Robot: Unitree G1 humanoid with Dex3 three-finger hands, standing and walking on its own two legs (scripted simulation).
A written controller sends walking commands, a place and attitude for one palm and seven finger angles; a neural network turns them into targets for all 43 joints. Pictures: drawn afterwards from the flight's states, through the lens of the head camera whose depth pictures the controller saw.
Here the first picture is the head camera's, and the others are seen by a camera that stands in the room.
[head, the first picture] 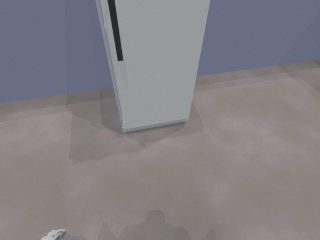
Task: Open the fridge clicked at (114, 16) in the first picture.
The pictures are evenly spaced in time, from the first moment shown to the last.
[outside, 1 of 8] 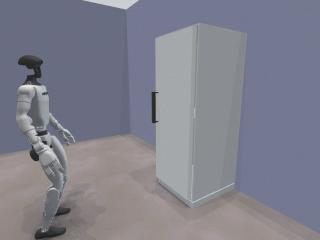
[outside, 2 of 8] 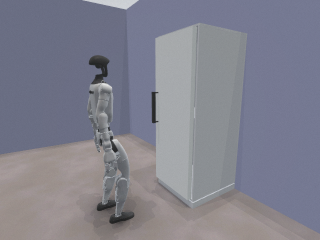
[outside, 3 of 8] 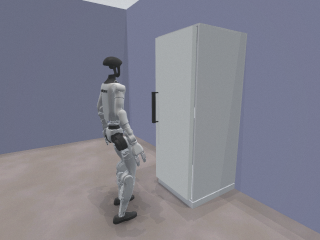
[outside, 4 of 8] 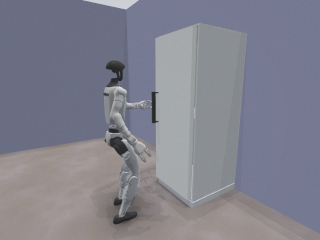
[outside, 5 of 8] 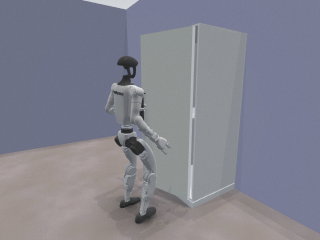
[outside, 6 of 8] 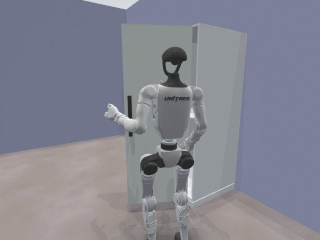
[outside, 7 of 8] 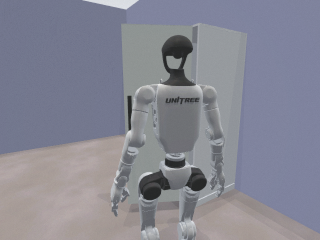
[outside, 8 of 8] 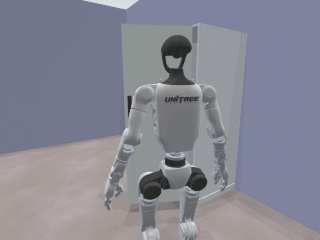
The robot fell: no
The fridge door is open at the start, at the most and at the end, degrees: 0 67 62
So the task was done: yes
